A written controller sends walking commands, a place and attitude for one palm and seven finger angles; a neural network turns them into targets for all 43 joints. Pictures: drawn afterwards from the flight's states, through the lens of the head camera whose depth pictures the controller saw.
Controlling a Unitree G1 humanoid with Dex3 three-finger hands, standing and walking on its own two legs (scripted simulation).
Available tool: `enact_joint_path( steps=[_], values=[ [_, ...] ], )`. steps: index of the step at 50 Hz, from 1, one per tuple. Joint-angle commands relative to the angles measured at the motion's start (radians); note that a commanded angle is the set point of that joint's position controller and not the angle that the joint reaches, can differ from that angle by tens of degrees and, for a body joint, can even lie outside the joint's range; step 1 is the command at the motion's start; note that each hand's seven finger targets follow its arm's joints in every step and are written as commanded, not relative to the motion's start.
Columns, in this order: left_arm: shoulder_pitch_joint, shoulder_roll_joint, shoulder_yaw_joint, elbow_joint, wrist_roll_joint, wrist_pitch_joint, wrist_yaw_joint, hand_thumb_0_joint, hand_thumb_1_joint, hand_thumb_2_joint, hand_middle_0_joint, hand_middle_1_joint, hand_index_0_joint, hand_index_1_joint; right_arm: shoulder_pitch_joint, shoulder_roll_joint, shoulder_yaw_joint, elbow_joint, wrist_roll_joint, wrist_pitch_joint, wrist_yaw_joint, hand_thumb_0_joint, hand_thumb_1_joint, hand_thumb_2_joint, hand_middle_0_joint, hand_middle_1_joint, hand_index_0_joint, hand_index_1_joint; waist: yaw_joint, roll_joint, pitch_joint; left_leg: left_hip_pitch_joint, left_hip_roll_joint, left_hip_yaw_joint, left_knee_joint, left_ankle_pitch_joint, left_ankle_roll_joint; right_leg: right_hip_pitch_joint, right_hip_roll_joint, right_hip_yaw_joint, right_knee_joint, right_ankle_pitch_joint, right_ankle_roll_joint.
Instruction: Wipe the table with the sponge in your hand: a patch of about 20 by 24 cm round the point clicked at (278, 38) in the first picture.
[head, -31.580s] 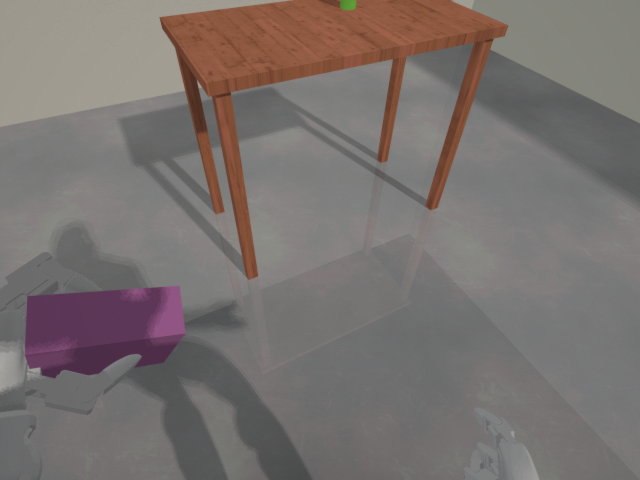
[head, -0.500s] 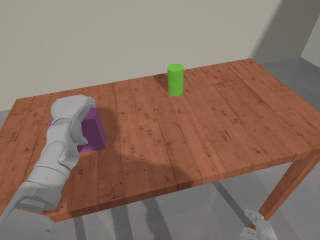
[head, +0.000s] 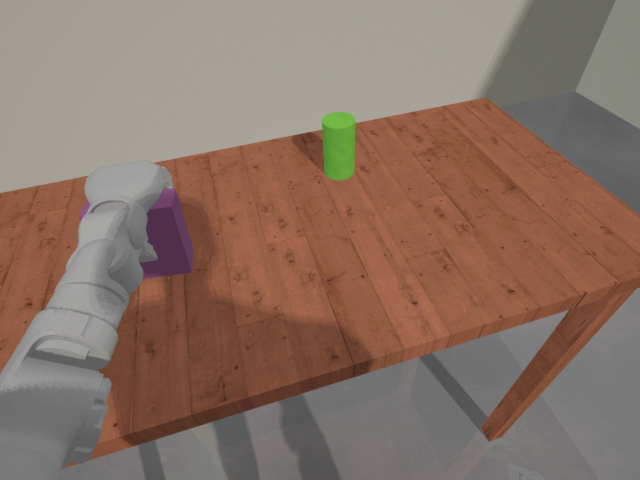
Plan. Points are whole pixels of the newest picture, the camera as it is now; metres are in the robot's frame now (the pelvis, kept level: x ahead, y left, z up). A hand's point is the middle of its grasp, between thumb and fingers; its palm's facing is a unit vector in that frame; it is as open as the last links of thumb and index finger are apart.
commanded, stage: wipe forward along the middle lane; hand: left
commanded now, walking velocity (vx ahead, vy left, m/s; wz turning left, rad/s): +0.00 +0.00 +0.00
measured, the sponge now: (146, 246) +0.40 +0.27 +0.09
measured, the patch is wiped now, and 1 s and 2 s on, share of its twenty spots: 1.00 1.00 1.00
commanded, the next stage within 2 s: slide back across to the first lane in 0.26 s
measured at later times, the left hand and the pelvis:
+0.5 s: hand (142, 201) +0.45 +0.28 +0.13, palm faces -0.08 -0.02 -1.00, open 9.3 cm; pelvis +0.01 +0.01 +0.00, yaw -1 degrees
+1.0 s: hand (87, 216) +0.41 +0.34 +0.14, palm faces -0.11 -0.02 -0.99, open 9.3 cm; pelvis +0.03 +0.02 +0.00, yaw +1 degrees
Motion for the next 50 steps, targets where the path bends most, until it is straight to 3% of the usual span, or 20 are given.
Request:
enact_joint_path(
  steps=[1,2,6,7,11,15,18,19,20,21,22,24,25,28,33,39,44,48,50],
  values=[
    [-0.373,0.247,0.069,-0.007,0.039,-0.007,0.053,0.0,0.1,1.3,-1.2,-1.6,-1.2,-1.6,-0.085,-0.13,-0.037,-0.118,-0.006,-0.039,-0.007,0.0,-0.9,-0.9,0.2,0.3,0.2,0.3,-0.018,-0.12,-0.149,0.143,-0.068,0.06,-0.037,0.019,0.071,-0.081,0.018,0.003,-0.137,0.15,-0.032],
    [-0.384,0.224,0.044,0.01,0.039,-0.011,0.055,0.0,0.1,1.3,-1.2,-1.6,-1.2,-1.6,-0.078,-0.127,-0.036,-0.119,-0.004,-0.039,-0.007,0.0,-0.9,-0.9,0.2,0.3,0.2,0.3,-0.026,-0.137,-0.151,0.139,-0.07,0.062,-0.035,0.015,0.073,-0.084,0.019,-0.001,-0.132,0.146,-0.028],
    [-0.419,0.218,0.039,0.026,0.053,-0.023,0.063,0.0,0.1,1.3,-1.2,-1.6,-1.2,-1.6,-0.063,-0.125,-0.039,-0.118,-0.008,-0.036,-0.002,0.0,-0.9,-0.9,0.2,0.3,0.2,0.3,-0.028,-0.093,-0.176,0.146,-0.067,0.057,-0.034,0.038,0.071,-0.089,0.022,-0.003,-0.128,0.168,-0.036],
    [-0.428,0.219,0.036,0.05,0.056,-0.022,0.067,0.0,0.1,1.3,-1.2,-1.6,-1.2,-1.6,-0.053,-0.129,-0.04,-0.111,-0.008,-0.035,-0.002,0.0,-0.9,-0.9,0.2,0.3,0.2,0.3,-0.041,-0.112,-0.167,0.149,-0.063,0.06,-0.028,0.037,0.073,-0.1,0.023,-0.005,-0.122,0.168,-0.031],
    [-0.441,0.255,0.07,0.073,0.057,-0.03,0.073,0.0,0.1,1.3,-1.2,-1.6,-1.2,-1.6,-0.038,-0.131,-0.045,-0.109,-0.013,-0.029,0.0,0.0,-0.9,-0.9,0.2,0.3,0.2,0.3,-0.037,-0.113,-0.201,0.137,-0.064,0.059,-0.02,0.067,0.072,-0.078,0.021,0.0,-0.119,0.219,-0.032],
    [-0.473,0.271,0.061,0.115,0.063,-0.026,0.075,0.0,0.1,1.3,-1.2,-1.6,-1.2,-1.6,-0.022,-0.135,-0.044,-0.102,-0.012,-0.025,0.0,0.0,-0.9,-0.9,0.2,0.3,0.2,0.3,-0.052,-0.105,-0.19,0.128,-0.063,0.065,-0.015,0.052,0.075,-0.095,0.022,-0.001,-0.118,0.197,-0.027],
    [-0.42,0.235,0.054,0.104,0.062,-0.036,0.073,0.0,0.1,1.3,-1.2,-1.6,-1.2,-1.6,-0.013,-0.132,-0.054,-0.109,-0.016,-0.023,0.008,0.0,-0.9,-0.9,0.2,0.3,0.2,0.3,-0.04,-0.095,-0.226,0.153,-0.061,0.069,-0.005,0.104,0.076,-0.075,0.024,-0.003,-0.108,0.26,-0.032],
    [-0.39,0.273,0.088,0.088,0.06,-0.039,0.073,0.0,0.1,1.3,-1.2,-1.6,-1.2,-1.6,-0.012,-0.135,-0.055,-0.114,-0.018,-0.018,0.009,0.0,-0.9,-0.9,0.2,0.3,0.2,0.3,-0.025,-0.103,-0.26,0.155,-0.063,0.071,-0.004,0.121,0.077,-0.04,0.023,0.001,-0.108,0.288,-0.032],
    [-0.392,0.306,0.111,0.074,0.064,-0.041,0.073,0.0,0.1,1.3,-1.2,-1.6,-1.2,-1.6,-0.017,-0.137,-0.055,-0.115,-0.017,-0.012,0.009,0.0,-0.9,-0.9,0.2,0.3,0.2,0.3,-0.025,-0.102,-0.262,0.155,-0.063,0.075,0.0,0.143,0.078,-0.024,0.022,0.002,-0.101,0.326,-0.032],
    [-0.386,0.31,0.122,0.035,0.056,-0.046,0.071,0.0,0.1,1.3,-1.2,-1.6,-1.2,-1.6,-0.023,-0.137,-0.057,-0.123,-0.019,-0.009,0.011,0.0,-0.9,-0.9,0.2,0.3,0.2,0.3,-0.014,-0.089,-0.282,0.159,-0.065,0.071,-0.003,0.17,0.077,0.002,0.022,0.0,-0.097,0.363,-0.036],
    [-0.375,0.302,0.114,0.008,0.05,-0.05,0.071,0.0,0.1,1.3,-1.2,-1.6,-1.2,-1.6,-0.027,-0.134,-0.058,-0.132,-0.016,-0.007,0.012,0.0,-0.9,-0.9,0.2,0.3,0.2,0.3,-0.015,-0.084,-0.28,0.17,-0.065,0.075,-0.007,0.172,0.08,0.005,0.022,-0.001,-0.098,0.359,-0.033],
    [-0.329,0.358,0.161,-0.009,0.046,-0.043,0.073,0.0,0.1,1.3,-1.2,-1.6,-1.2,-1.6,-0.042,-0.138,-0.056,-0.136,-0.014,0.001,0.013,0.0,-0.9,-0.9,0.2,0.3,0.2,0.3,-0.001,-0.089,-0.254,0.164,-0.067,0.075,-0.016,0.164,0.082,0.014,0.024,-0.004,-0.105,0.341,-0.033],
    [-0.348,0.356,0.155,-0.042,0.044,-0.041,0.075,0.0,0.1,1.3,-1.2,-1.6,-1.2,-1.6,-0.053,-0.137,-0.054,-0.143,-0.012,0.001,0.015,0.0,-0.9,-0.9,0.2,0.3,0.2,0.3,-0.002,-0.084,-0.245,0.169,-0.068,0.078,-0.019,0.164,0.084,0.013,0.024,-0.003,-0.109,0.338,-0.031],
    [-0.324,0.418,0.201,-0.117,0.045,-0.028,0.083,0.0,0.1,1.3,-1.2,-1.6,-1.2,-1.6,-0.074,-0.138,-0.056,-0.152,-0.012,0.0,0.017,0.0,-0.9,-0.9,0.2,0.3,0.2,0.3,0.016,-0.047,-0.264,0.197,-0.071,0.075,-0.028,0.184,0.087,0.037,0.026,-0.004,-0.113,0.327,-0.035],
    [-0.289,0.431,0.212,-0.23,0.032,0.007,0.071,0.0,0.1,1.3,-1.2,-1.6,-1.2,-1.6,-0.113,-0.135,-0.052,-0.171,-0.008,-0.004,0.021,0.0,-0.9,-0.9,0.2,0.3,0.2,0.3,0.029,-0.012,-0.284,0.234,-0.074,0.071,-0.036,0.23,0.087,0.072,0.028,-0.013,-0.113,0.356,-0.04],
    [-0.244,0.432,0.21,-0.299,0.01,0.012,0.016,0.0,0.1,1.3,-1.2,-1.6,-1.2,-1.6,-0.138,-0.134,-0.045,-0.184,-0.006,-0.013,0.013,0.0,-0.9,-0.9,0.2,0.3,0.2,0.3,0.015,-0.027,-0.256,0.262,-0.08,0.069,-0.028,0.244,0.093,0.068,0.027,-0.013,-0.129,0.388,-0.036],
    [-0.312,0.441,0.194,-0.297,0.019,-0.017,-0.026,0.0,0.1,1.3,-1.2,-1.6,-1.2,-1.6,-0.127,-0.133,-0.037,-0.174,-0.007,-0.017,0.0,0.0,-0.9,-0.9,0.2,0.3,0.2,0.3,-0.005,-0.006,-0.231,0.283,-0.08,0.059,-0.031,0.251,0.089,0.035,0.029,-0.021,-0.139,0.375,-0.043],
    [-0.326,0.432,0.185,-0.32,0.017,-0.059,-0.049,0.0,0.1,1.3,-1.2,-1.6,-1.2,-1.6,-0.117,-0.131,-0.038,-0.18,-0.011,-0.024,-0.006,0.0,-0.9,-0.9,0.2,0.3,0.2,0.3,-0.005,0.002,-0.263,0.317,-0.08,0.058,-0.021,0.298,0.088,0.043,0.027,-0.021,-0.138,0.417,-0.047],
    [-0.321,0.481,0.227,-0.299,0.012,-0.076,-0.054,0.0,0.1,1.3,-1.2,-1.6,-1.2,-1.6,-0.107,-0.137,-0.038,-0.175,-0.013,-0.021,-0.009,0.0,-0.9,-0.9,0.2,0.3,0.2,0.3,-0.001,-0.001,-0.274,0.312,-0.081,0.058,-0.019,0.308,0.086,0.056,0.025,-0.02,-0.135,0.437,-0.047]
  ],
)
